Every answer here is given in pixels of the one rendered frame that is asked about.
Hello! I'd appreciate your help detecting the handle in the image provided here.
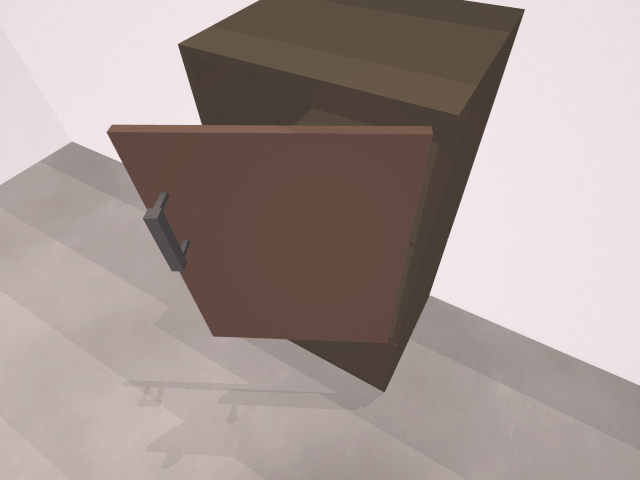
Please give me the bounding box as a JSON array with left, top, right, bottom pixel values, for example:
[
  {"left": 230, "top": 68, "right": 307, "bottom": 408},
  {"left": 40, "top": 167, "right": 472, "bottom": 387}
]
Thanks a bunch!
[{"left": 143, "top": 192, "right": 190, "bottom": 272}]

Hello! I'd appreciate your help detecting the cupboard door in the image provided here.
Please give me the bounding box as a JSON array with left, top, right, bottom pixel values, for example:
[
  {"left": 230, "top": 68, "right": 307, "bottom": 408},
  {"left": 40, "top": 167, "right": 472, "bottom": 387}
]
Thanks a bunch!
[{"left": 107, "top": 125, "right": 433, "bottom": 343}]

